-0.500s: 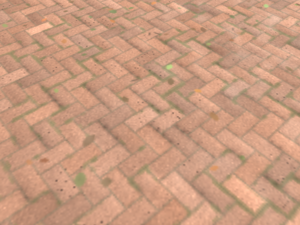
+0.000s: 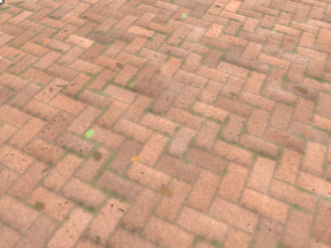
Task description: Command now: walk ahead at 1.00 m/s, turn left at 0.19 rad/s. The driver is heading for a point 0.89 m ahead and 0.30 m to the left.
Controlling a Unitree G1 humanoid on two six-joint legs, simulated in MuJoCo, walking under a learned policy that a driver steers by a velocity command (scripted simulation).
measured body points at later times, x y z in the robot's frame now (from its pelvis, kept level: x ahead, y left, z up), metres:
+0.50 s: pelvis +0.48 +0.11 +0.01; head +0.49 +0.12 +0.46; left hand +0.64 +0.38 -0.04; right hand +0.53 -0.18 -0.11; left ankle +0.39 +0.10 -0.73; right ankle +0.70 -0.04 -0.66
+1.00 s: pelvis +0.88 +0.26 +0.00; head +0.91 +0.30 +0.45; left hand +0.65 +0.47 -0.12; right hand +1.24 +0.29 -0.05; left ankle +0.96 +0.45 -0.70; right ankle +0.86 +0.08 -0.73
